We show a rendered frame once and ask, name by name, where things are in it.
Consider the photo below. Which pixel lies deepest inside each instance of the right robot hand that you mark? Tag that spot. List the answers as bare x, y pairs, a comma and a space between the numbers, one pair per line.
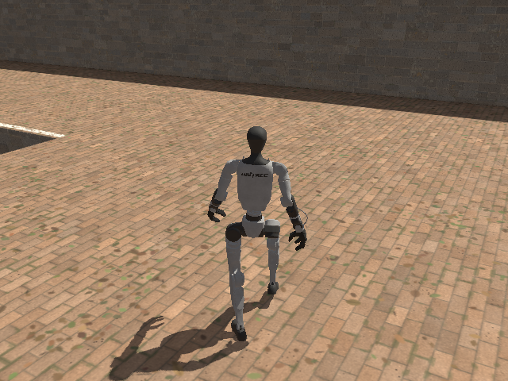
302, 238

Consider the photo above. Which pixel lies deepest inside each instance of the humanoid robot torso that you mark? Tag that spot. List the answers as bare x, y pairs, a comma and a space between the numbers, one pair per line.
254, 185

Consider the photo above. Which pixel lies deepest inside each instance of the robot left forearm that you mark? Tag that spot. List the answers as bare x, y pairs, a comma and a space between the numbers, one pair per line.
214, 204

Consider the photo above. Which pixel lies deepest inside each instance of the left robot hand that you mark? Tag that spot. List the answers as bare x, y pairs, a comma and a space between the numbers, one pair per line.
213, 218

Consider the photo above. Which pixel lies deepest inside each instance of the robot right upper arm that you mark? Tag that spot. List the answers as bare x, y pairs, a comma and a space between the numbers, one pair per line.
284, 183

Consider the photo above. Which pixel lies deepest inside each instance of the robot right thigh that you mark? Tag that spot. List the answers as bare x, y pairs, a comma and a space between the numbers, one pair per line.
271, 231

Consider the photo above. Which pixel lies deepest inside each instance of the robot left upper arm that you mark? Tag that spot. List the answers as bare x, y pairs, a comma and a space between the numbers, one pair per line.
225, 179

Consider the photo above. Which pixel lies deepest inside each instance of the robot right forearm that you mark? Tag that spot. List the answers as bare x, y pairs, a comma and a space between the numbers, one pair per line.
294, 216

